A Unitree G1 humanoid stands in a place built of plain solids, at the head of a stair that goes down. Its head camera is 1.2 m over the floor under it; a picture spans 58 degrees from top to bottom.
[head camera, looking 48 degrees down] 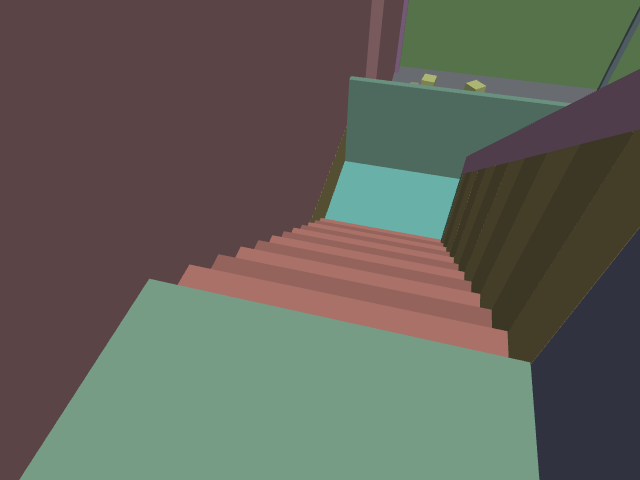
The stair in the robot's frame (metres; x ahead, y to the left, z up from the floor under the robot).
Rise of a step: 0.19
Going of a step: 0.22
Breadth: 1.25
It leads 14 degrees to the right of straight ahead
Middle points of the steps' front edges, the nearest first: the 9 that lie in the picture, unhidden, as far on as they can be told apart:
0.75 -0.02 0.00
0.96 -0.07 -0.18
1.17 -0.13 -0.37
1.38 -0.18 -0.56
1.60 -0.24 -0.74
1.81 -0.29 -0.93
2.02 -0.34 -1.11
2.23 -0.40 -1.30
2.44 -0.45 -1.49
